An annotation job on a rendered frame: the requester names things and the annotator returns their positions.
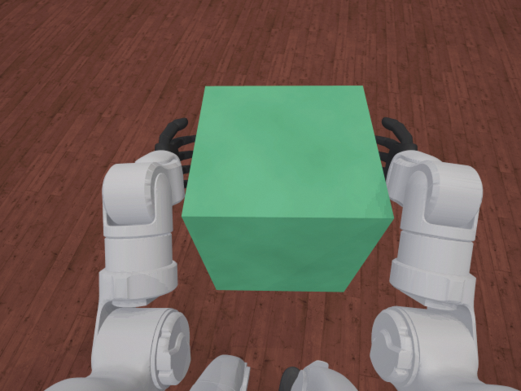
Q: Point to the robot right foot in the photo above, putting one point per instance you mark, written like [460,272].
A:
[288,378]

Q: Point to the robot left forearm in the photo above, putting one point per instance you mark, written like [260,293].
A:
[138,201]

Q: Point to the left robot hand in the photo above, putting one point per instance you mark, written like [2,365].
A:
[167,143]

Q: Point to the right robot hand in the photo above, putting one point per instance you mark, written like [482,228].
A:
[395,147]

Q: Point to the robot left upper arm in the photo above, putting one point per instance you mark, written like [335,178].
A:
[137,349]

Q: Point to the robot right upper arm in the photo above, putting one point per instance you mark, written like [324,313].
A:
[426,350]

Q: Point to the robot right shin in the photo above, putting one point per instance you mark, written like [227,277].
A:
[313,364]

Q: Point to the robot right forearm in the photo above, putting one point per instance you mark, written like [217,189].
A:
[439,220]

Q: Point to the carton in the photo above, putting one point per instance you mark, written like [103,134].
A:
[286,190]

